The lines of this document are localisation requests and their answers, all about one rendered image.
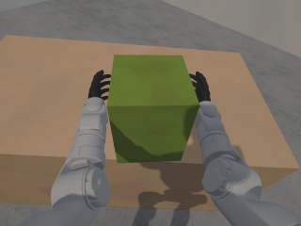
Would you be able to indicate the left robot hand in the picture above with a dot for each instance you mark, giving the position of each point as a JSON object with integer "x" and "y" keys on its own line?
{"x": 96, "y": 85}

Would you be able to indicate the carton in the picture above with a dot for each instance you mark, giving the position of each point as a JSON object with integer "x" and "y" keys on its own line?
{"x": 152, "y": 106}

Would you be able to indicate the robot left upper arm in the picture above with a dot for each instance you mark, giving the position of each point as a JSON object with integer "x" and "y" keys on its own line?
{"x": 77, "y": 197}

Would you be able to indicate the robot right forearm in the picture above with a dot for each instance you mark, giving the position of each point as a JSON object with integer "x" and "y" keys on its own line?
{"x": 212, "y": 136}

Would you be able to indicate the robot left forearm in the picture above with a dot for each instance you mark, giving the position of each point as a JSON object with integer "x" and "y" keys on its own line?
{"x": 89, "y": 139}

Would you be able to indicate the right robot hand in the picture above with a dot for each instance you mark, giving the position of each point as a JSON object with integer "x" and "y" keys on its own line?
{"x": 202, "y": 88}

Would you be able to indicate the robot right upper arm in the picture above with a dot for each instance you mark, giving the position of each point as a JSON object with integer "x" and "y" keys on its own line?
{"x": 235, "y": 190}

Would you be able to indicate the pedestal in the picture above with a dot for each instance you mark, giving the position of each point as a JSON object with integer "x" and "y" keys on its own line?
{"x": 44, "y": 83}

